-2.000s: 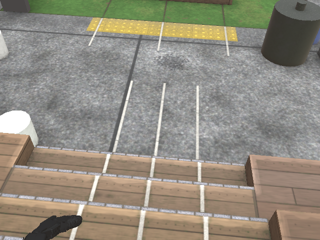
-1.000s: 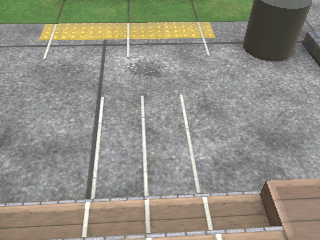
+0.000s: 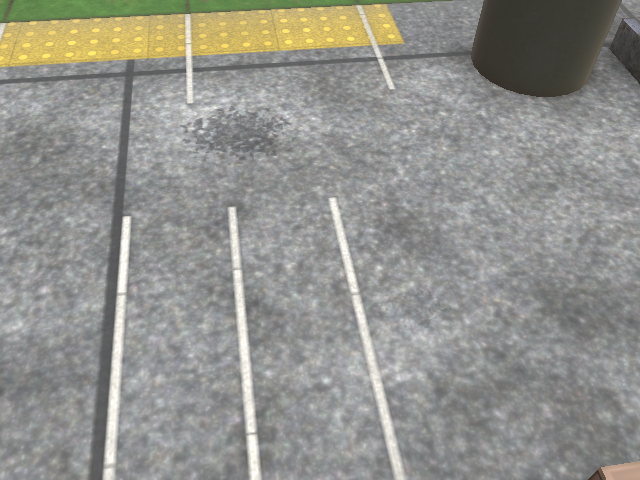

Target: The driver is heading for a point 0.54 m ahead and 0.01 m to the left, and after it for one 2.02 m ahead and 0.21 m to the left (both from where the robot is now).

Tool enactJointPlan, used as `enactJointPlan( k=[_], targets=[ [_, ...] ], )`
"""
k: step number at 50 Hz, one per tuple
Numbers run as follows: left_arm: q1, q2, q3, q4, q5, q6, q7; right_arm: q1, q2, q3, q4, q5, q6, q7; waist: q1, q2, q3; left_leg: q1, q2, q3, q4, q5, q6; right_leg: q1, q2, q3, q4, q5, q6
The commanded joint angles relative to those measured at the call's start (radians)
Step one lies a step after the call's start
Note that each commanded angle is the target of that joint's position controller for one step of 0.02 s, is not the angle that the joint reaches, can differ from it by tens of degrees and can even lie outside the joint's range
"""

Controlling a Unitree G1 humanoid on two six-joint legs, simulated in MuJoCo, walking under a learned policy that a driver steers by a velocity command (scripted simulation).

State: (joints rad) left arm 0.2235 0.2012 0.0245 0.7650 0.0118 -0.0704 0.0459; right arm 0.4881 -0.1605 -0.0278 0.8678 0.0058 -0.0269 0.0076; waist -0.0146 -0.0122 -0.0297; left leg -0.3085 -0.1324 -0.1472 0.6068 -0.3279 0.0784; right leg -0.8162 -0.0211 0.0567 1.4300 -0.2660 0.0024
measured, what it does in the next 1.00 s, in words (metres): goes down, turning left: right foot 0.15 m lower, then left foot 0.15 m lower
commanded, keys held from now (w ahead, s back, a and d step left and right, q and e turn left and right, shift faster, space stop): w+q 0.34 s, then w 0.64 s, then w+e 0.02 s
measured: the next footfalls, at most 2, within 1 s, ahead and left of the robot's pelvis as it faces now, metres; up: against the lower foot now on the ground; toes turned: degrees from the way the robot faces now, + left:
right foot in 0.32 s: +0.35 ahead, -0.11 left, -0.15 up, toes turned +20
left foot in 0.90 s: +0.62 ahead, +0.26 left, -0.30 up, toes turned +17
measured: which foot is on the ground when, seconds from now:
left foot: down 0.00-0.30, up 0.32-0.88, down 0.90-1.00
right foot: up 0.00-0.30, down 0.32-0.90, up 0.92-1.00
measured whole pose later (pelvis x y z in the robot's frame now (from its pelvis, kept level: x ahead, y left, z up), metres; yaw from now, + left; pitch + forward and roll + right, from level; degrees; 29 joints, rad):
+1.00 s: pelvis +0.57 +0.15 -0.30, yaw +18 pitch +4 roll +0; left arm 0.48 0.20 0.02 0.97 -0.05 -0.07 0.01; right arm 0.09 -0.19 -0.03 0.80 0.01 -0.06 0.05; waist 0.10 -0.01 0.00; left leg -0.43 -0.05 0.00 0.57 -0.21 0.06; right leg -0.46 -0.01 0.14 1.76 -0.69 0.00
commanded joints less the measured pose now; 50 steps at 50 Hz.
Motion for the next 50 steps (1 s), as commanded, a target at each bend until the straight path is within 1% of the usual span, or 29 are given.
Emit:
enactJointPlan(
  k=[1, 3, 6, 7, 9, 11, 14, 16, 17, 18, 19, 20, 21, 23, 25, 27, 29, 32, 34, 36, 39, 42, 44, 45, 46, 47, 48, 49, 50],
  targets=[
    [-0.107, 0.042, 0.019, -0.119, 0.05, -0.014, -0.01, -0.093, -0.148, -0.033, -0.112, 0.017, -0.025, -0.05, 0.039, 0.093, -0.006, -0.187, 0.153, -0.209, -0.207, 0.589, 0.166, 0.231, 0.004, -0.002, -0.484, 0.381, 0.027],
    [0.034, 0.069, 0.031, -0.066, 0.015, -0.014, -0.035, -0.102, -0.177, -0.042, -0.114, 0.006, -0.022, -0.053, 0.077, 0.118, -0.078, -0.148, 0.168, -0.217, -0.142, 0.672, 0.172, 0.333, 0.023, 0.004, -0.401, 0.495, 0.027],
    [-0.281, 0.091, 0.033, -0.176, 0.01, -0.044, -0.05, 0.128, -0.134, -0.045, -0.046, 0.05, -0.034, -0.061, -0.068, 0.058, 0.028, 0.328, 0.192, -0.421, -0.009, 0.351, 0.171, -0.172, 0.004, 0.145, -0.713, 0.492, -0.027],
    [-0.35, 0.085, 0.024, -0.202, 0.034, -0.059, -0.066, 0.115, -0.13, -0.045, -0.047, 0.051, -0.018, -0.079, -0.086, 0.001, 0.059, 0.22, 0.126, -0.335, 0.019, 0.195, 0.13, -0.053, 0.021, 0.109, -0.931, 0.651, -0.036],
    [-0.369, 0.024, 0.019, -0.228, 0.025, -0.068, -0.088, 0.07, -0.13, -0.039, -0.042, 0.027, 0.006, -0.084, -0.11, 0.074, 0.055, -0.086, 0.058, -0.3, 0.042, 0.091, 0.107, 0.341, 0.087, 0.04, -0.995, 0.841, -0.013],
    [-0.292, 0.025, 0.029, -0.248, -0.004, -0.048, -0.078, 0.048, -0.115, -0.036, -0.043, 0.029, 0.023, -0.085, -0.083, 0.146, 0.046, -0.11, 0.04, -0.344, 0.115, 0.078, 0.119, 0.457, 0.069, 0.091, -0.991, 0.749, 0.0],
    [-0.172, 0.067, 0.052, -0.216, -0.016, -0.044, -0.061, 0.025, -0.123, -0.037, -0.061, 0.037, 0.032, -0.094, -0.05, 0.091, 0.061, 0.076, 0.031, -0.374, 0.337, 0.149, 0.102, 0.495, -0.025, 0.162, -1.184, 0.676, -0.024],
    [0.167, 0.093, 0.077, -0.098, -0.011, -0.045, -0.061, -0.014, -0.099, -0.026, -0.049, 0.02, 0.031, -0.066, 0.092, -0.009, -0.041, -0.183, -0.033, -0.239, 0.765, -0.103, 0.048, 0.955, -0.104, 0.124, -1.117, 0.795, -0.028],
    [0.365, 0.118, 0.078, -0.041, -0.005, -0.038, -0.072, 0.098, -0.033, -0.015, -0.031, 0.02, 0.019, -0.028, 0.122, -0.199, -0.19, -0.55, -0.107, -0.168, 1.138, -0.569, 0.003, 1.404, -0.219, 0.175, -0.754, 0.977, -0.103],
    [0.438, 0.166, 0.078, -0.012, -0.027, -0.031, -0.087, 0.221, -0.085, -0.013, -0.035, 0.061, -0.002, -0.015, 0.111, -0.358, -0.292, -0.74, -0.085, -0.183, 1.447, -0.614, -0.042, 1.515, -0.363, 0.375, -0.695, 0.957, -0.232],
    [0.456, 0.178, 0.082, -0.002, -0.038, -0.007, -0.094, 0.209, -0.123, -0.019, -0.038, 0.06, -0.016, -0.012, 0.12, -0.345, -0.277, -0.838, -0.024, -0.152, 1.536, -0.58, -0.069, 1.455, -0.396, 0.417, -0.759, 0.84, -0.298],
    [0.386, 0.275, 0.106, 0.038, -0.04, 0.001, -0.092, 0.085, -0.136, -0.012, -0.122, 0.081, -0.022, -0.022, 0.089, -0.341, -0.225, -0.947, 0.033, -0.032, 1.516, -0.423, -0.093, 1.332, -0.482, 0.645, -0.955, 0.279, -0.405],
    [0.302, 0.152, 0.071, 0.019, -0.008, 0.005, -0.079, -0.097, -0.177, -0.026, -0.131, 0.065, -0.005, -0.046, 0.089, 0.02, -0.05, -0.924, 0.087, -0.006, 1.418, -0.243, -0.076, 1.053, -0.444, 0.594, -1.101, -0.01, -0.388],
    [0.064, 0.075, 0.018, -0.002, 0.001, -0.033, -0.087, -0.141, -0.179, -0.038, -0.14, 0.035, 0.028, -0.069, -0.044, 0.074, 0.155, -0.662, 0.16, -0.09, 1.106, -0.033, -0.041, 0.495, -0.316, 0.478, -1.15, 0.011, -0.314],
    [0.03, 0.057, 0.009, 0.019, -0.013, -0.047, -0.069, -0.15, -0.158, -0.05, -0.15, 0.007, 0.001, -0.059, -0.082, -0.015, 0.172, -0.502, 0.177, -0.073, 0.7, 0.205, -0.038, 0.316, -0.141, 0.215, -1.161, 0.154, -0.202],
    [0.137, 0.085, 0.014, 0.088, -0.006, -0.035, -0.039, -0.222, -0.056, -0.03, -0.17, -0.038, -0.023, -0.025, -0.037, -0.087, 0.057, -0.376, 0.205, 0.04, 0.51, 0.431, -0.071, 0.363, -0.125, 0.167, -1.144, 0.464, -0.224],
    [0.192, 0.125, 0.025, 0.119, -0.006, -0.029, -0.032, -0.171, -0.056, -0.028, -0.148, -0.017, -0.025, -0.001, -0.046, -0.068, -0.008, -0.4, 0.214, 0.034, 0.51, 0.545, -0.07, 0.483, -0.158, 0.179, -1.072, 0.522, -0.239],
    [0.352, 0.106, 0.019, 0.172, -0.037, -0.032, -0.02, -0.435, -0.109, -0.038, -0.237, -0.012, -0.043, 0.013, 0.074, -0.05, 0.066, -0.671, 0.229, -0.006, 0.239, 0.644, -0.03, 0.77, -0.176, 0.255, -0.993, 0.273, -0.215],
    [0.373, 0.091, 0.007, 0.166, -0.029, -0.02, -0.002, -0.542, -0.087, -0.026, -0.27, -0.032, -0.062, 0.047, 0.115, -0.018, 0.093, -0.489, 0.192, 0.058, 0.019, 0.84, -0.029, 0.644, -0.119, 0.175, -0.964, 0.099, -0.183],
    [0.386, 0.098, 0.005, 0.164, -0.027, 0.0, -0.006, -0.582, -0.068, -0.024, -0.282, -0.007, -0.059, 0.074, 0.143, -0.047, 0.126, -0.341, 0.165, 0.083, -0.032, 0.824, -0.049, 0.549, -0.111, 0.172, -0.926, 0.014, -0.185],
    [0.396, 0.117, 0.014, 0.163, -0.043, 0.021, -0.002, -0.637, -0.085, -0.022, -0.312, 0.023, -0.058, 0.083, 0.177, -0.073, 0.182, -0.378, 0.162, 0.069, -0.136, 0.673, -0.066, 0.657, -0.116, 0.214, -0.813, 0.056, -0.185],
    [0.398, 0.111, 0.023, 0.182, -0.053, 0.04, 0.002, -0.614, -0.088, -0.019, -0.281, 0.021, -0.078, 0.074, 0.178, -0.054, 0.172, -0.291, 0.201, 0.055, -0.32, 0.656, -0.041, 0.77, -0.103, 0.207, -0.651, 0.182, -0.163],
    [0.39, 0.116, 0.028, 0.2, -0.026, 0.041, -0.016, -0.361, -0.153, -0.053, -0.182, 0.012, -0.074, 0.062, 0.057, 0.004, 0.035, 0.111, 0.176, 0.124, -0.328, 0.7, 0.003, 0.644, -0.062, 0.149, -0.35, 0.331, -0.139],
    [0.344, 0.106, 0.024, 0.2, -0.019, 0.025, -0.024, -0.071, -0.196, -0.073, -0.101, -0.002, -0.062, 0.052, -0.086, 0.027, -0.066, 0.494, 0.257, 0.074, -0.223, 0.819, 0.041, 0.368, -0.017, 0.124, -0.047, 0.14, -0.09],
    [0.459, 0.008, 0.002, 0.227, -0.033, -0.004, -0.041, 0.097, -0.241, -0.07, -0.037, -0.023, -0.05, 0.047, -0.101, 0.286, -0.271, 0.95, 0.42, -0.023, 0.15, 1.255, 0.119, -0.009, 0.095, 0.109, 0.439, -0.627, -0.034],
    [0.512, 0.107, 0.006, 0.19, -0.063, -0.044, -0.055, 0.128, -0.271, -0.077, -0.026, -0.005, -0.024, 0.042, -0.113, 0.347, -0.441, 1.045, 0.506, -0.182, 0.197, 1.265, 0.204, -0.141, 0.045, 0.18, 0.571, -0.613, -0.003],
    [0.4, 0.122, 0.007, 0.109, -0.095, -0.063, -0.054, 0.1, -0.335, -0.097, -0.01, 0.013, -0.013, 0.042, -0.115, 0.345, -0.497, 1.004, 0.596, -0.401, 0.005, 0.648, 0.306, -0.261, 0.027, 0.156, 0.563, -0.518, 0.009],
    [0.251, 0.127, 0.01, 0.076, -0.084, -0.049, -0.03, 0.013, -0.265, -0.076, -0.022, 0.005, -0.008, 0.034, -0.096, 0.11, -0.343, 0.799, 0.526, -0.415, -0.18, 0.223, 0.278, -0.297, -0.042, 0.026, 0.402, -0.365, 0.019],
    [0.178, 0.123, 0.017, 0.057, -0.069, -0.027, -0.004, -0.128, -0.219, -0.057, -0.053, -0.008, -0.02, 0.028, -0.046, 0.025, -0.181, 0.536, 0.542, -0.429, -0.263, 0.22, 0.274, -0.257, -0.052, -0.001, 0.41, -0.223, 0.017]
  ],
)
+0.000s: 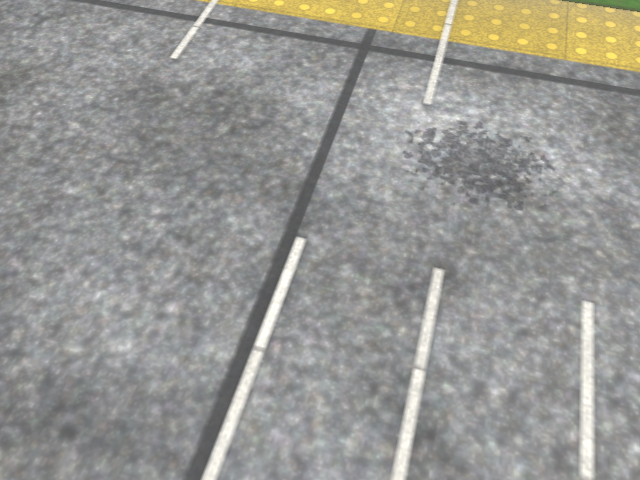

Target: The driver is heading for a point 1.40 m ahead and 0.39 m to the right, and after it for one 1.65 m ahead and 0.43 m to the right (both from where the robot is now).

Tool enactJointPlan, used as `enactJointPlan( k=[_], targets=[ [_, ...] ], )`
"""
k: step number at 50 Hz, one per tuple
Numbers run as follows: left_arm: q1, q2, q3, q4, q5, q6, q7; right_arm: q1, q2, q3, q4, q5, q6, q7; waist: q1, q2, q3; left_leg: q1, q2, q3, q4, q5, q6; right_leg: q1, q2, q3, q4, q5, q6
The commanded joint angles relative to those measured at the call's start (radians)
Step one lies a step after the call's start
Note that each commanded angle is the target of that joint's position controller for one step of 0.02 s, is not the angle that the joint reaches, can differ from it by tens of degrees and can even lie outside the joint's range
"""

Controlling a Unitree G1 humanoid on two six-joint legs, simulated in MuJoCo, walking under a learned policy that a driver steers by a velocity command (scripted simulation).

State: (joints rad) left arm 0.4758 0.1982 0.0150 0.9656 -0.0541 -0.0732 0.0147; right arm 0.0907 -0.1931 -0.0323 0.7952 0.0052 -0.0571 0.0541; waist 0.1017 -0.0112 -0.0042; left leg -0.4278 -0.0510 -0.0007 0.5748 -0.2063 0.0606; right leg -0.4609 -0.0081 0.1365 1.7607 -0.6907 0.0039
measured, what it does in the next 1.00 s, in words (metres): walks ahead, turning right: right foot, then left foot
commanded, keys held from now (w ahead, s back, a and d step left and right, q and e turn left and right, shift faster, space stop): w+e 0.92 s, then w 0.08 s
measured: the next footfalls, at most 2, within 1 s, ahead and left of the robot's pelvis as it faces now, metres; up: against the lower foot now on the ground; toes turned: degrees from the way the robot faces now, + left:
right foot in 0.38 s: +0.39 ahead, -0.13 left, +0.00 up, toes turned -8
left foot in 0.86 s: +0.68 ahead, -0.03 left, +0.00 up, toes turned -31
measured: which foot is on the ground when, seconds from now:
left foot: down 0.00-0.40, up 0.42-0.84, down 0.86-1.00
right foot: up 0.00-0.36, down 0.38-0.88, up 0.90-1.00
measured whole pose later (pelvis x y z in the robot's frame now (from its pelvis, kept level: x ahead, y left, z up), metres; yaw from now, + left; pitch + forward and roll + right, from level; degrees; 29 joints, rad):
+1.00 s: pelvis +0.57 -0.08 +0.01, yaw -30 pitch +2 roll +1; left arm 0.33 0.28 0.06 0.72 -0.02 -0.03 0.01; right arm 0.16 -0.24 -0.05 0.71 -0.01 -0.11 0.01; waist 0.01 -0.03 0.00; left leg -0.31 -0.04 0.00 0.45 -0.18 0.03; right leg -0.45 0.04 0.10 1.15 -0.39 -0.02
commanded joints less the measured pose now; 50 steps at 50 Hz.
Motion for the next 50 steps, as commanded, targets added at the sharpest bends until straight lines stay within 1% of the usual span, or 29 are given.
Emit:
enactJointPlan(
  k=[1, 2, 3, 5, 6, 9, 14, 17, 18, 19, 20, 21, 22, 23, 24, 25, 26, 29, 34, 38, 41, 42, 43, 44, 45, 46, 47, 48, 50],
  targets=[
    [-0.059, 0.115, 0.03, -0.14, 0.017, -0.002, 0.037, 0.15, -0.16, -0.035, -0.004, -0.018, -0.019, -0.012, -0.079, -0.045, -0.125, 0.396, 0.455, -0.543, -0.245, 0.193, 0.277, -0.477, -0.104, -0.035, -0.098, 0.339, 0.008],
    [-0.067, 0.088, 0.033, -0.129, 0.036, 0.007, 0.035, 0.125, -0.11, -0.027, 0.015, -0.018, -0.039, -0.012, -0.054, -0.004, -0.061, 0.266, 0.416, -0.471, -0.225, 0.328, 0.23, -0.418, -0.117, 0.012, -0.167, 0.384, -0.008],
    [-0.074, 0.062, 0.037, -0.136, 0.039, 0.009, 0.028, 0.115, -0.085, -0.016, 0.037, -0.017, -0.046, -0.017, -0.023, 0.031, 0.007, 0.125, 0.337, -0.315, -0.254, 0.378, 0.169, -0.343, -0.13, 0.023, -0.361, 0.446, -0.002],
    [-0.149, 0.046, 0.043, -0.168, 0.047, -0.003, 0.018, 0.165, -0.1, -0.015, 0.068, -0.03, -0.051, -0.045, -0.044, 0.107, 0.012, 0.104, 0.276, -0.191, -0.305, 0.493, 0.151, -0.272, -0.116, -0.013, -0.603, 0.566, 0.017],
    [-0.206, 0.044, 0.041, -0.19, 0.051, -0.005, 0.009, 0.195, -0.095, -0.016, 0.085, -0.029, -0.049, -0.06, -0.059, 0.113, 0.006, 0.145, 0.269, -0.15, -0.297, 0.557, 0.142, -0.275, -0.117, -0.019, -0.711, 0.626, 0.015],
    [-0.336, 0.023, 0.029, -0.24, 0.049, 0.0, -0.02, 0.253, -0.146, -0.027, 0.104, -0.009, -0.046, -0.081, -0.1, 0.087, -0.001, 0.197, 0.25, -0.065, -0.319, 0.589, 0.091, -0.187, -0.055, -0.063, -0.982, 0.833, -0.014],
    [-0.513, 0.04, 0.027, -0.328, 0.036, 0.016, -0.057, 0.346, -0.158, -0.031, 0.148, 0.003, -0.026, -0.081, -0.151, 0.054, 0.073, 0.384, 0.286, -0.012, -0.307, 0.532, 0.045, -0.239, -0.01, -0.107, -1.092, 0.79, -0.069],
    [-0.497, 0.08, 0.039, -0.357, 0.051, 0.011, -0.074, 0.312, -0.209, -0.043, 0.128, -0.001, -0.01, -0.086, -0.108, 0.095, 0.024, 0.477, 0.287, 0.042, -0.153, 0.89, 0.034, -0.135, 0.048, -0.197, -1.117, 0.561, -0.121],
    [-0.413, 0.107, 0.052, -0.342, 0.053, 0.01, -0.075, 0.301, -0.23, -0.047, 0.118, -0.001, -0.003, -0.09, -0.06, 0.107, -0.032, 0.465, 0.277, 0.059, -0.021, 1.021, 0.03, 0.001, 0.084, -0.226, -1.143, 0.54, -0.142],
    [-0.23, 0.167, 0.081, -0.299, 0.048, 0.01, -0.07, 0.28, -0.231, -0.045, 0.101, -0.004, -0.004, -0.093, 0.03, 0.082, -0.12, 0.336, 0.247, 0.078, 0.204, 0.992, 0.007, 0.28, 0.083, -0.175, -1.2, 0.641, -0.187],
    [-0.076, 0.304, 0.118, -0.276, 0.043, 0.018, -0.053, 0.342, -0.178, -0.025, 0.067, -0.037, -0.028, -0.088, 0.041, -0.113, -0.275, -0.009, 0.15, 0.117, 0.594, 0.496, -0.048, 0.689, -0.147, 0.173, -1.17, 0.792, -0.31],
    [-0.051, 0.307, 0.114, -0.274, 0.025, 0.019, -0.051, 0.404, -0.113, 0.002, 0.064, -0.03, -0.063, -0.055, 0.005, -0.255, -0.43, -0.295, -0.022, -0.042, 0.858, -0.334, -0.074, 0.929, -0.337, 0.676, -1.366, 0.61, -0.473],
    [-0.049, 0.246, 0.099, -0.273, 0.039, 0.022, -0.041, 0.294, -0.209, -0.029, 0.038, 0.006, -0.093, -0.039, 0.042, -0.137, -0.349, -0.422, 0.035, -0.144, 0.865, -0.296, -0.051, 0.884, -0.297, 0.643, -1.419, 0.434, -0.415],
    [-0.144, 0.219, 0.089, -0.289, 0.045, 0.019, -0.032, 0.171, -0.219, -0.036, -0.016, 0.025, -0.099, -0.047, 0.012, -0.082, -0.177, -0.454, 0.076, -0.119, 0.784, -0.215, -0.042, 0.715, -0.258, 0.5, -1.443, 0.485, -0.361],
    [-0.22, 0.207, 0.083, -0.305, 0.047, 0.013, -0.034, 0.14, -0.198, -0.035, -0.028, 0.008, -0.093, -0.058, -0.045, 0.027, -0.078, -0.391, 0.109, -0.106, 0.684, -0.162, -0.048, 0.52, -0.216, 0.398, -1.471, 0.598, -0.329],
    [-0.274, 0.181, 0.077, -0.322, 0.05, 0.005, -0.035, 0.15, -0.201, -0.047, -0.026, -0.013, -0.079, -0.07, -0.09, 0.034, -0.057, -0.297, 0.137, -0.101, 0.605, -0.132, -0.056, 0.396, -0.182, 0.327, -1.491, 0.7, -0.308],
    [-0.294, 0.171, 0.074, -0.335, 0.052, 0.005, -0.037, 0.17, -0.194, -0.049, -0.03, -0.019, -0.065, -0.073, -0.12, 0.014, -0.048, -0.224, 0.146, -0.099, 0.564, -0.118, -0.065, 0.306, -0.151, 0.289, -1.507, 0.748, -0.301],
    [-0.268, 0.178, 0.079, -0.329, 0.043, 0.002, -0.025, 0.138, -0.15, -0.05, -0.063, -0.031, -0.04, -0.078, -0.133, -0.028, -0.047, -0.166, 0.133, -0.06, 0.435, -0.035, -0.105, 0.18, -0.107, 0.195, -1.521, 0.852, -0.299],
    [-0.153, 0.201, 0.087, -0.283, 0.028, 0.018, 0.003, -0.085, -0.11, -0.033, -0.144, -0.02, -0.042, -0.066, -0.058, -0.059, -0.025, -0.106, 0.062, -0.053, 0.091, 0.236, -0.123, 0.155, -0.042, 0.17, -1.493, 0.742, -0.231],
    [-0.1, 0.204, 0.09, -0.268, 0.019, 0.027, 0.002, -0.166, -0.143, -0.038, -0.183, 0.0, -0.055, -0.05, -0.034, -0.077, -0.02, -0.056, 0.026, -0.086, -0.051, 0.221, -0.112, 0.244, -0.071, 0.277, -1.438, 0.623, -0.213],
    [-0.114, 0.201, 0.092, -0.276, 0.023, 0.033, 0.008, -0.11, -0.186, -0.055, -0.178, 0.006, -0.077, -0.042, -0.072, -0.116, -0.033, 0.049, 0.024, -0.094, -0.133, 0.125, -0.071, 0.311, -0.087, 0.357, -1.345, 0.633, -0.196],
    [-0.133, 0.183, 0.086, -0.286, 0.024, 0.033, 0.006, -0.031, -0.204, -0.066, -0.16, 0.002, -0.081, -0.047, -0.117, -0.118, -0.069, 0.178, 0.039, -0.083, -0.175, 0.139, -0.043, 0.289, -0.056, 0.338, -1.273, 0.67, -0.171],
    [-0.155, 0.136, 0.069, -0.306, 0.034, 0.025, 0.0, 0.106, -0.248, -0.081, -0.144, -0.015, -0.084, -0.055, -0.183, -0.072, -0.175, 0.42, 0.16, -0.176, -0.142, 0.131, 0.019, 0.186, -0.012, 0.275, -1.068, 0.642, -0.136],
    [-0.058, 0.083, 0.052, -0.322, 0.021, 0.019, 0.001, 0.245, -0.328, -0.1, -0.13, -0.035, -0.076, -0.064, -0.183, 0.153, -0.312, 0.768, 0.384, -0.506, -0.16, 0.055, 0.166, -0.11, 0.125, 0.111, -0.762, 0.349, -0.06],
    [0.002, 0.137, 0.052, -0.329, 0.011, 0.014, 0.003, 0.276, -0.304, -0.099, -0.108, -0.011, -0.067, -0.055, -0.163, 0.319, -0.33, 0.801, 0.509, -0.803, -0.232, -0.153, 0.24, -0.29, 0.087, 0.071, -0.576, 0.087, -0.041],
    [-0.053, 0.214, 0.071, -0.315, 0.011, 0.02, 0.002, 0.218, -0.216, -0.077, -0.129, 0.0, -0.062, -0.058, -0.175, 0.191, -0.191, 0.679, 0.471, -0.703, -0.257, -0.233, 0.202, -0.347, 0.025, 0.075, -0.493, 0.168, -0.025],
    [-0.133, 0.222, 0.076, -0.322, 0.026, 0.027, 0.002, 0.179, -0.181, -0.064, -0.133, -0.004, -0.056, -0.057, -0.177, 0.108, -0.09, 0.552, 0.408, -0.554, -0.273, -0.173, 0.158, -0.332, -0.005, 0.04, -0.487, 0.253, -0.018],
    [-0.176, 0.201, 0.075, -0.333, 0.038, 0.027, 0.001, 0.146, -0.165, -0.055, -0.127, -0.01, -0.052, -0.051, -0.158, 0.074, -0.031, 0.447, 0.357, -0.461, -0.303, -0.081, 0.139, -0.31, -0.023, 0.027, -0.526, 0.307, -0.017],
    [-0.186, 0.161, 0.073, -0.337, 0.034, 0.026, -0.007, 0.135, -0.14, -0.043, -0.109, -0.02, -0.055, -0.042, -0.124, 0.097, 0.01, 0.335, 0.291, -0.33, -0.349, 0.067, 0.127, -0.244, -0.054, 0.009, -0.595, 0.355, -0.022]
  ],
)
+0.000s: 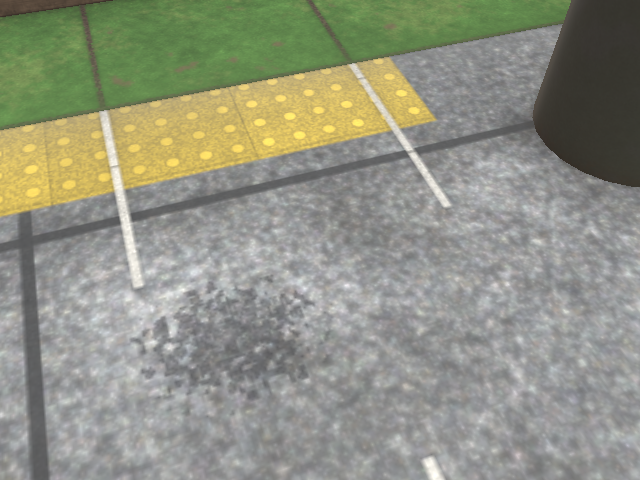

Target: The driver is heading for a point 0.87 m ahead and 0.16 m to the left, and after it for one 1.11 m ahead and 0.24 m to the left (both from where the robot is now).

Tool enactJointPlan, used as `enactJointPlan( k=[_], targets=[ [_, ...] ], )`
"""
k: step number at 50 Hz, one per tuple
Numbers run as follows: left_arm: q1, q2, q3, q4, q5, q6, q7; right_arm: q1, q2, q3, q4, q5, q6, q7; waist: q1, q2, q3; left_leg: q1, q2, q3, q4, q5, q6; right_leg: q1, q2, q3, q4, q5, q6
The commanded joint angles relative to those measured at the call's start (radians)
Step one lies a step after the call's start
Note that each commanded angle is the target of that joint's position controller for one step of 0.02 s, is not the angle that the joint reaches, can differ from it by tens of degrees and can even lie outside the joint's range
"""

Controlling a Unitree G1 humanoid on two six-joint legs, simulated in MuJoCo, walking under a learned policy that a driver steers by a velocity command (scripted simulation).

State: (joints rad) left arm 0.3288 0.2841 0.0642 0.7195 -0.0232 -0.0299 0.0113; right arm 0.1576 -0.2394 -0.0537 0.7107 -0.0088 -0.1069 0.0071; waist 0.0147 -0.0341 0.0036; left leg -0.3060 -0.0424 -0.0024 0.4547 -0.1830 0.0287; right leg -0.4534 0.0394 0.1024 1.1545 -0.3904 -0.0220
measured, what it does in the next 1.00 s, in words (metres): walks ahead, turning left: right foot, then left foot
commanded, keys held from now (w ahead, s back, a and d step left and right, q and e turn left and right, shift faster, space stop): w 0.22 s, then w+q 0.78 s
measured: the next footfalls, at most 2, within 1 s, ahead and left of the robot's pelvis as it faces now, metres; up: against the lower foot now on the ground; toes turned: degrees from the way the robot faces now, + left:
right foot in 0.36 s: +0.32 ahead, -0.16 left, +0.00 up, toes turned -2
left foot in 0.88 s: +0.56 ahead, +0.14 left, +0.00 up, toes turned +18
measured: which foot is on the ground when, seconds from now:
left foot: down 0.00-0.36, up 0.38-0.86, down 0.88-1.00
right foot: up 0.00-0.34, down 0.36-0.88, up 0.90-1.00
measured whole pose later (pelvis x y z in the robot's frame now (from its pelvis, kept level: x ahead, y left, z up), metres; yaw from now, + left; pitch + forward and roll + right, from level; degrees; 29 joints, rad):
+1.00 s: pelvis +0.48 +0.04 -0.01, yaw +19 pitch +1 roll -1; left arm 0.22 0.30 0.06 0.77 -0.02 -0.10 0.00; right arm 0.20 -0.30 -0.07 0.68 0.02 -0.04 0.04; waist 0.01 -0.01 0.07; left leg -0.40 -0.07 0.01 0.57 -0.19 0.09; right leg -0.38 -0.06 0.01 1.21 -0.42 0.02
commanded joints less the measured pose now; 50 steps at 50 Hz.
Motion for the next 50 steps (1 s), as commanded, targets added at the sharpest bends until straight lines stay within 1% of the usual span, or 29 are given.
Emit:
enactJointPlan(
  k=[1, 4, 6, 9, 13, 15, 16, 17, 18, 19, 20, 21, 22, 23, 25, 26, 29, 34, 38, 40, 42, 43, 44, 45, 46, 47, 48, 49, 50],
  targets=[
    [-0.037, 0.053, 0.019, -0.09, 0.001, -0.018, -0.007, 0.075, -0.097, -0.024, -0.011, -0.003, -0.009, 0.009, -0.03, 0.134, 0.001, 0.195, 0.271, -0.292, -0.246, 0.095, 0.166, -0.235, -0.103, 0.026, -0.016, 0.065, 0.006],
    [-0.098, 0.033, 0.008, -0.106, 0.014, -0.022, -0.009, 0.093, -0.137, -0.034, 0.021, 0.009, -0.014, 0.012, -0.027, 0.122, 0.006, 0.199, 0.268, -0.211, -0.278, 0.253, 0.193, -0.255, -0.121, -0.004, -0.152, 0.15, 0.022],
    [-0.159, 0.019, -0.003, -0.118, 0.017, -0.031, -0.017, 0.104, -0.155, -0.037, 0.038, 0.018, -0.006, 0.009, -0.042, 0.113, 0.006, 0.207, 0.251, -0.152, -0.283, 0.316, 0.183, -0.236, -0.132, -0.036, -0.283, 0.257, 0.027],
    [-0.265, 0.007, -0.014, -0.138, 0.01, -0.041, -0.031, 0.149, -0.186, -0.039, 0.062, 0.027, 0.005, 0.007, -0.081, 0.116, 0.017, 0.187, 0.227, -0.085, -0.28, 0.296, 0.16, -0.148, -0.113, -0.078, -0.462, 0.383, 0.028],
    [-0.38, 0.031, -0.01, -0.184, 0.0, -0.05, -0.047, 0.231, -0.205, -0.036, 0.101, 0.04, 0.022, 0.008, -0.108, 0.126, 0.051, 0.252, 0.274, -0.131, -0.246, 0.274, 0.153, -0.111, -0.084, -0.09, -0.586, 0.345, 0.009],
    [-0.355, 0.059, 0.001, -0.187, 0.002, -0.059, -0.052, 0.236, -0.226, -0.04, 0.111, 0.043, 0.035, 0.004, -0.071, 0.14, 0.041, 0.278, 0.292, -0.157, -0.193, 0.33, 0.136, -0.031, -0.063, -0.092, -0.647, 0.291, -0.014],
    [-0.28, 0.083, 0.014, -0.168, 0.006, -0.063, -0.048, 0.221, -0.236, -0.041, 0.11, 0.047, 0.04, -0.001, -0.019, 0.138, 0.003, 0.264, 0.273, -0.139, -0.119, 0.433, 0.117, 0.096, -0.043, -0.107, -0.696, 0.307, -0.033],
    [-0.15, 0.128, 0.037, -0.129, 0.016, -0.064, -0.039, 0.219, -0.223, -0.034, 0.106, 0.044, 0.04, -0.003, 0.043, 0.12, -0.083, 0.206, 0.223, -0.103, 0.029, 0.508, 0.09, 0.308, -0.045, -0.106, -0.707, 0.331, -0.059],
    [0.038, 0.205, 0.06, -0.103, 0.036, -0.061, -0.024, 0.195, -0.167, -0.01, 0.071, 0.02, 0.033, -0.003, 0.125, 0.035, -0.239, 0.009, 0.162, -0.06, 0.315, 0.292, 0.045, 0.616, -0.226, 0.067, -0.654, 0.404, -0.126],
    [0.094, 0.269, 0.071, -0.09, 0.043, -0.048, -0.021, 0.319, -0.056, 0.025, 0.054, 0.022, 0.018, -0.003, 0.084, -0.229, -0.381, -0.348, 0.031, -0.01, 0.647, -0.337, -0.015, 0.903, -0.481, 0.452, -0.718, 0.297, -0.266],
    [0.113, 0.181, 0.051, -0.086, 0.037, -0.044, -0.021, 0.281, -0.154, -0.001, 0.071, 0.042, 0.012, -0.004, 0.12, -0.154, -0.365, -0.431, 0.056, -0.122, 0.782, -0.402, -0.019, 0.839, -0.466, 0.529, -0.78, 0.176, -0.262],
    [0.054, 0.14, 0.035, -0.083, 0.027, -0.046, -0.021, 0.207, -0.193, -0.018, 0.046, 0.057, 0.013, -0.004, 0.104, -0.123, -0.217, -0.485, 0.092, -0.113, 0.811, -0.325, -0.017, 0.72, -0.43, 0.384, -0.808, 0.185, -0.225],
    [-0.012, 0.109, 0.023, -0.082, 0.024, -0.049, -0.023, 0.166, -0.181, -0.017, 0.039, 0.05, 0.019, -0.008, 0.072, -0.085, -0.143, -0.461, 0.127, -0.091, 0.781, -0.25, -0.02, 0.596, -0.382, 0.279, -0.842, 0.224, -0.202],
    [-0.064, 0.08, 0.015, -0.079, 0.026, -0.054, -0.029, 0.146, -0.171, -0.021, 0.035, 0.038, 0.028, -0.009, 0.042, -0.077, -0.083, -0.43, 0.148, -0.084, 0.743, -0.197, -0.025, 0.488, -0.348, 0.205, -0.883, 0.257, -0.191],
    [-0.12, 0.057, 0.014, -0.067, 0.033, -0.072, -0.033, 0.181, -0.131, -0.021, 0.044, 0.04, 0.056, -0.008, -0.011, -0.094, -0.036, -0.332, 0.171, -0.089, 0.711, -0.131, -0.032, 0.348, -0.314, 0.099, -0.961, 0.298, -0.18],
    [-0.13, 0.061, 0.017, -0.058, 0.033, -0.08, -0.032, 0.181, -0.111, -0.019, 0.043, 0.04, 0.066, -0.007, -0.023, -0.083, -0.02, -0.325, 0.172, -0.089, 0.702, -0.107, -0.038, 0.317, -0.314, 0.06, -0.988, 0.334, -0.184],
    [-0.126, 0.086, 0.03, -0.026, 0.039, -0.092, -0.02, 0.124, -0.101, -0.022, 0.014, 0.032, 0.081, -0.007, -0.03, -0.043, 0.02, -0.38, 0.176, -0.109, 0.623, 0.004, -0.053, 0.309, -0.318, -0.043, -1.023, 0.416, -0.183],
    [-0.088, 0.134, 0.044, 0.013, 0.032, -0.08, -0.003, -0.02, -0.079, -0.009, -0.036, 0.029, 0.074, 0.024, 0.016, -0.019, 0.059, -0.358, 0.164, -0.054, 0.361, 0.209, -0.037, 0.346, -0.301, -0.194, -1.028, 0.437, -0.149],
    [-0.036, 0.173, 0.059, 0.047, 0.011, -0.06, -0.002, -0.127, -0.09, -0.007, -0.096, 0.03, 0.078, 0.045, 0.049, -0.011, 0.096, -0.373, 0.155, -0.007, 0.243, 0.148, 0.001, 0.454, -0.338, -0.238, -0.997, 0.432, -0.127],
    [-0.029, 0.193, 0.066, 0.059, 0.0, -0.047, -0.002, -0.143, -0.105, -0.013, -0.12, 0.027, 0.082, 0.052, 0.042, -0.02, 0.092, -0.352, 0.131, 0.031, 0.213, 0.055, 0.031, 0.509, -0.352, -0.26, -0.935, 0.546, -0.11],
    [-0.047, 0.224, 0.074, 0.057, -0.011, -0.034, 0.002, -0.066, -0.14, -0.034, -0.12, 0.023, 0.088, 0.051, -0.016, -0.05, 0.021, -0.201, 0.058, 0.099, 0.196, -0.039, 0.072, 0.525, -0.34, -0.298, -0.765, 0.887, -0.083],
    [-0.064, 0.222, 0.072, 0.054, -0.016, -0.025, 0.003, 0.076, -0.177, -0.059, -0.084, 0.026, 0.09, 0.046, -0.099, -0.033, -0.055, -0.01, 0.0, 0.131, 0.132, 0.004, 0.102, 0.485, -0.302, -0.335, -0.573, 0.985, -0.057],
    [-0.043, 0.189, 0.057, 0.045, -0.003, -0.027, 0.008, 0.25, -0.253, -0.097, -0.036, 0.031, 0.097, 0.03, -0.169, 0.024, -0.149, 0.287, 0.001, 0.057, 0.115, 0.055, 0.143, 0.301, -0.258, -0.345, -0.31, 0.84, -0.013],
    [0.023, 0.052, 0.014, -0.012, 0.045, -0.044, 0.002, 0.26, -0.385, -0.12, -0.037, 0.04, 0.096, 0.014, -0.082, 0.315, -0.19, 0.591, 0.268, -0.462, 0.036, -0.018, 0.301, -0.155, -0.09, -0.321, 0.073, -0.014, 0.064],
    [-0.023, 0.081, 0.006, -0.032, 0.021, -0.082, -0.007, 0.266, -0.349, -0.1, -0.085, 0.03, 0.074, 0.023, -0.112, 0.255, -0.38, 0.688, 0.389, -0.858, -0.147, -0.171, 0.409, -0.288, -0.004, -0.053, 0.242, -0.221, 0.068],
    [-0.125, 0.151, 0.024, -0.058, -0.02, -0.101, -0.015, 0.243, -0.274, -0.08, -0.075, 0.023, 0.056, 0.03, -0.139, 0.157, -0.268, 0.636, 0.366, -0.731, -0.172, -0.134, 0.348, -0.381, -0.058, -0.01, 0.246, -0.134, 0.045],
    [-0.151, 0.137, 0.017, -0.066, -0.016, -0.112, -0.013, 0.207, -0.241, -0.07, -0.073, 0.026, 0.047, 0.028, -0.11, 0.123, -0.177, 0.514, 0.323, -0.598, -0.159, -0.069, 0.311, -0.374, -0.1, -0.018, 0.173, -0.052, 0.023],
    [-0.155, 0.135, 0.019, -0.055, 0.01, -0.115, -0.005, 0.138, -0.207, -0.059, -0.082, 0.026, 0.046, 0.025, -0.067, 0.068, -0.116, 0.378, 0.282, -0.497, -0.155, 0.036, 0.277, -0.314, -0.136, -0.018, 0.086, 0.007, 0.022],
    [-0.143, 0.148, 0.027, -0.049, 0.025, -0.107, -0.002, 0.092, -0.176, -0.048, -0.099, 0.017, 0.045, 0.021, -0.031, 0.078, -0.093, 0.277, 0.252, -0.429, -0.17, 0.14, 0.262, -0.237, -0.157, -0.012, 0.026, 0.046, 0.023]
  ],
)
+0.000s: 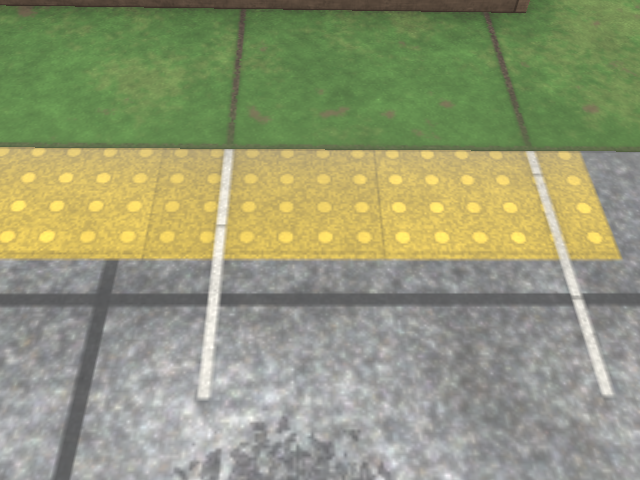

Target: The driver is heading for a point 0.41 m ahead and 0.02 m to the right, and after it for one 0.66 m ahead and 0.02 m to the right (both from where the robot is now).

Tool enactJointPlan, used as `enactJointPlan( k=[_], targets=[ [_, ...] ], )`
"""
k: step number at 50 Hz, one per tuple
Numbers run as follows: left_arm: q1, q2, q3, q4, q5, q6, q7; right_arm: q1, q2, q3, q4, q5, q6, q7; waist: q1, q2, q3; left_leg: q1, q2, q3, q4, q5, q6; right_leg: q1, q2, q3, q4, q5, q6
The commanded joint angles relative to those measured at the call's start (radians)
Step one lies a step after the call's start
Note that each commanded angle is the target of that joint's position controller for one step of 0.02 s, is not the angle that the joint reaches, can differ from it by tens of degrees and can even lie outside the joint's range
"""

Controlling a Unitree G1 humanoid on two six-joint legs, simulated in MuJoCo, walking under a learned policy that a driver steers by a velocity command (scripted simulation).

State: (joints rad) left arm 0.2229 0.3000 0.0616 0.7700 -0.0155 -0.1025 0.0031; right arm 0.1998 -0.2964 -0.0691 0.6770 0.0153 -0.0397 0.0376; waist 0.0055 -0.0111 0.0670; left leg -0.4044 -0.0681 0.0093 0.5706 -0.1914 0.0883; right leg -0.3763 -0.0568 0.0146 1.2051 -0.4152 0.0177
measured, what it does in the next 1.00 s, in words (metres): walks ahead: right foot, then left foot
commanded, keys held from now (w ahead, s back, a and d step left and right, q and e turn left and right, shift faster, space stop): w+q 0.28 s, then w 0.04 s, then no key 0.40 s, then e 0.28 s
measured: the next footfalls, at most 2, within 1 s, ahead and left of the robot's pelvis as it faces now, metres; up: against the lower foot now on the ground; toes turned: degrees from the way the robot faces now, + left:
right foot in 0.38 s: +0.40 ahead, -0.11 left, +0.00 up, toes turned +15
left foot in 0.74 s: +0.36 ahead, +0.14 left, +0.00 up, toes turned +13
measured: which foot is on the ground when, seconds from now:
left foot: down 0.00-0.38, up 0.40-0.72, down 0.74-1.00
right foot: up 0.00-0.36, down 0.38-1.00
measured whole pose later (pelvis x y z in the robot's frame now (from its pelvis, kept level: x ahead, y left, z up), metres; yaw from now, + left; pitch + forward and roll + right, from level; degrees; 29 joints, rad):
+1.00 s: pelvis +0.33 -0.01 +0.00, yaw +10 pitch +0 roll +1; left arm 0.18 0.30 0.05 0.80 -0.01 0.01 -0.02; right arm 0.16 -0.26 -0.06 0.67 -0.01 0.02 -0.06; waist 0.02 -0.02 0.04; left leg -0.30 0.04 0.04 0.60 -0.30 -0.02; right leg -0.34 0.01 0.01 0.70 -0.34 -0.01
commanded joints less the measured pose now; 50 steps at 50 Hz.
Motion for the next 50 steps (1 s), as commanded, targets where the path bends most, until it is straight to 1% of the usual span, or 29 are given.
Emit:
enactJointPlan(
  k=[1, 4, 9, 12, 14, 16, 17, 18, 19, 20, 21, 22, 23, 24, 25, 27, 28, 30, 33, 36, 37, 38, 39, 40, 41, 43, 46, 48, 50],
  targets=[
    [-0.026, 0.132, 0.033, -0.099, 0.022, -0.023, 0.003, 0.032, -0.115, -0.029, -0.078, -0.014, -0.022, -0.012, -0.001, 0.065, -0.148, 0.318, 0.262, -0.42, -0.308, 0.195, 0.203, -0.267, -0.062, 0.076, -0.055, 0.094, -0.011],
    [-0.044, 0.09, 0.024, -0.102, 0.033, 0.002, 0.003, 0.054, -0.141, -0.036, -0.065, -0.007, -0.029, -0.028, 0.007, 0.044, -0.119, 0.228, 0.235, -0.346, -0.339, 0.3, 0.211, -0.245, -0.044, 0.051, -0.181, 0.161, 0.027],
    [-0.222, 0.05, 0.004, -0.142, 0.024, 0.002, -0.008, 0.122, -0.155, -0.04, -0.032, 0.003, -0.018, -0.052, -0.055, 0.086, -0.068, 0.185, 0.168, -0.285, -0.331, 0.19, 0.145, -0.212, 0.016, 0.047, -0.521, 0.447, 0.054],
    [-0.303, 0.058, 0.003, -0.166, 0.013, -0.01, -0.022, 0.166, -0.163, -0.042, -0.011, 0.009, -0.011, -0.055, -0.085, 0.097, -0.052, 0.197, 0.18, -0.33, -0.305, 0.127, 0.131, -0.162, 0.047, 0.052, -0.634, 0.493, 0.044],
    [-0.32, 0.076, 0.009, -0.175, 0.01, -0.018, -0.03, 0.183, -0.155, -0.041, -0.001, 0.012, -0.004, -0.057, -0.086, 0.103, -0.053, 0.248, 0.195, -0.383, -0.257, 0.107, 0.123, -0.146, 0.059, 0.068, -0.689, 0.459, 0.03],
    [-0.289, 0.092, 0.016, -0.167, 0.009, -0.027, -0.036, 0.181, -0.147, -0.039, 0.006, 0.008, 0.001, -0.06, -0.072, 0.13, -0.059, 0.299, 0.219, -0.415, -0.212, 0.131, 0.111, -0.109, 0.056, 0.063, -0.715, 0.405, 0.006],
    [-0.255, 0.101, 0.022, -0.159, 0.016, -0.031, -0.035, 0.171, -0.143, -0.039, 0.008, 0.005, 0.005, -0.061, -0.053, 0.147, -0.059, 0.314, 0.213, -0.418, -0.166, 0.217, 0.096, -0.068, 0.063, 0.049, -0.738, 0.378, -0.012],
    [-0.184, 0.11, 0.031, -0.14, 0.028, -0.036, -0.03, 0.153, -0.124, -0.033, 0.004, 0.004, 0.009, -0.063, -0.013, 0.147, -0.092, 0.323, 0.172, -0.394, -0.079, 0.353, 0.067, 0.032, 0.076, 0.021, -0.798, 0.421, -0.039],
    [-0.093, 0.141, 0.04, -0.129, 0.049, -0.044, -0.026, 0.14, -0.087, -0.02, -0.012, -0.004, 0.008, -0.062, 0.03, 0.125, -0.192, 0.281, 0.119, -0.349, 0.083, 0.399, 0.024, 0.221, -0.001, 0.067, -0.775, 0.564, -0.087],
    [0.027, 0.212, 0.055, -0.121, 0.071, -0.044, -0.023, 0.206, -0.047, -0.004, -0.031, -0.019, 0.003, -0.065, 0.037, -0.054, -0.349, 0.057, 0.023, -0.275, 0.379, 0.094, -0.041, 0.555, -0.203, 0.283, -0.692, 0.86, -0.2],
    [0.086, 0.212, 0.061, -0.082, 0.051, -0.023, -0.032, 0.338, -0.049, 0.002, -0.014, -0.002, -0.001, -0.064, 0.01, -0.31, -0.448, -0.179, -0.069, -0.214, 0.633, -0.483, -0.098, 0.723, -0.375, 0.616, -0.753, 0.843, -0.349],
    [0.068, 0.137, 0.041, -0.096, 0.016, -0.013, -0.035, 0.309, -0.135, -0.016, 0.009, 0.006, 0.004, -0.066, 0.026, -0.169, -0.362, -0.244, -0.01, -0.25, 0.732, -0.454, -0.114, 0.634, -0.358, 0.607, -0.79, 0.69, -0.322],
    [0.011, 0.094, 0.025, -0.107, 0.016, -0.004, -0.032, 0.202, -0.16, -0.025, -0.007, 0.005, 0.015, -0.067, 0.038, -0.088, -0.254, -0.264, 0.016, -0.221, 0.748, -0.387, -0.127, 0.514, -0.314, 0.471, -0.799, 0.69, -0.286],
    [-0.042, 0.062, 0.008, -0.108, 0.023, 0.003, -0.033, 0.14, -0.149, -0.024, -0.018, -0.005, 0.026, -0.07, 0.024, -0.035, -0.185, -0.242, 0.044, -0.193, 0.707, -0.349, -0.137, 0.395, -0.263, 0.364, -0.817, 0.76, -0.266],
    [-0.081, 0.042, -0.002, -0.102, 0.028, 0.005, -0.035, 0.116, -0.129, -0.023, -0.031, -0.014, 0.034, -0.07, -0.004, -0.036, -0.149, -0.199, 0.081, -0.181, 0.633, -0.314, -0.139, 0.299, -0.23, 0.299, -0.835, 0.804, -0.253],
    [-0.124, 0.039, -0.008, -0.079, 0.04, 0.006, -0.036, 0.143, -0.064, -0.008, -0.023, -0.012, 0.048, -0.068, -0.046, -0.096, -0.138, -0.058, 0.103, -0.126, 0.46, -0.267, -0.15, 0.169, -0.157, 0.182, -0.876, 0.867, -0.233],
    [-0.136, 0.055, -0.005, -0.07, 0.042, 0.009, -0.034, 0.145, -0.042, 0.0, -0.022, -0.014, 0.049, -0.07, -0.051, -0.116, -0.15, -0.012, 0.101, -0.099, 0.378, -0.247, -0.159, 0.148, -0.146, 0.146, -0.882, 0.923, -0.24],
    [-0.137, 0.087, 0.003, -0.051, 0.035, 0.017, -0.027, 0.124, -0.027, 0.01, -0.022, -0.019, 0.049, -0.071, -0.044, -0.123, -0.195, 0.078, 0.104, -0.078, 0.239, -0.154, -0.161, 0.146, -0.144, 0.11, -0.878, 0.97, -0.245],
    [-0.117, 0.105, 0.003, -0.026, 0.021, 0.035, -0.022, 0.084, -0.051, 0.005, -0.022, -0.015, 0.058, -0.068, -0.024, -0.11, -0.216, 0.158, 0.099, -0.064, 0.101, -0.035, -0.15, 0.16, -0.154, 0.108, -0.879, 0.8, -0.239],
    [-0.123, 0.083, -0.013, -0.007, 0.01, 0.049, -0.025, 0.046, -0.055, 0.001, -0.025, -0.029, 0.066, -0.064, -0.038, -0.092, -0.159, 0.273, 0.086, -0.048, -0.108, 0.09, -0.109, 0.093, -0.113, 0.11, -0.868, 0.424, -0.179],
    [-0.09, 0.051, -0.026, 0.008, 0.014, 0.048, -0.028, 0.019, -0.068, 0.001, -0.041, -0.042, 0.065, -0.067, -0.03, -0.062, -0.137, 0.327, 0.129, -0.104, -0.165, 0.165, -0.087, 0.046, -0.083, 0.119, -0.86, 0.288, -0.128],
    [-0.053, 0.036, -0.034, 0.013, 0.032, 0.046, -0.034, 0.009, -0.115, -0.006, -0.059, -0.045, 0.064, -0.074, -0.002, 0.014, -0.141, 0.389, 0.21, -0.172, -0.15, 0.287, -0.054, -0.007, -0.032, 0.096, -0.816, 0.16, -0.082],
    [0.021, 0.023, -0.036, 0.025, 0.025, 0.049, -0.036, -0.024, -0.147, -0.016, -0.049, -0.037, 0.068, -0.078, 0.051, 0.138, -0.143, 0.338, 0.23, -0.173, -0.129, 0.15, -0.012, 0.007, 0.028, 0.037, -0.813, 0.071, -0.053],
    [-0.031, 0.046, -0.035, 0.025, 0.022, 0.058, -0.03, -0.037, -0.101, -0.012, -0.052, -0.035, 0.065, -0.07, 0.01, 0.126, -0.113, 0.259, 0.185, -0.143, -0.143, -0.014, -0.023, 0.046, 0.042, 0.016, -0.785, 0.103, -0.034],
    [-0.081, 0.078, -0.025, 0.009, 0.016, 0.066, -0.024, -0.037, -0.095, -0.012, -0.053, -0.039, 0.061, -0.069, -0.01, 0.11, -0.066, 0.234, 0.166, -0.13, -0.146, -0.042, -0.038, 0.011, 0.051, 0.018, -0.755, 0.137, -0.034],
    [-0.08, 0.097, -0.015, -0.004, 0.012, 0.081, -0.013, -0.016, -0.117, -0.022, -0.051, -0.033, 0.052, -0.076, -0.014, 0.124, -0.064, 0.238, 0.178, -0.125, -0.131, 0.046, -0.035, -0.016, 0.056, 0.029, -0.692, 0.23, -0.042],
    [-0.062, 0.088, -0.005, -0.024, 0.003, 0.09, -0.011, 0.03, -0.136, -0.036, -0.047, -0.025, 0.052, -0.093, -0.018, 0.154, -0.118, 0.291, 0.281, -0.183, -0.122, 0.256, 0.029, -0.055, 0.062, 0.014, -0.557, 0.263, -0.036],
    [-0.057, 0.079, 0.002, -0.036, 0.003, 0.1, -0.016, 0.014, -0.136, -0.04, -0.055, -0.02, 0.055, -0.103, -0.012, 0.187, -0.141, 0.297, 0.359, -0.226, -0.124, 0.356, 0.075, -0.075, 0.06, -0.009, -0.476, 0.141, -0.029],
    [-0.04, 0.069, 0.009, -0.041, 0.003, 0.114, -0.025, -0.048, -0.135, -0.041, -0.073, -0.015, 0.055, -0.11, 0.008, 0.194, -0.143, 0.246, 0.4, -0.222, -0.116, 0.387, 0.089, -0.044, 0.05, -0.03, -0.434, 0.004, -0.038]
  ],
)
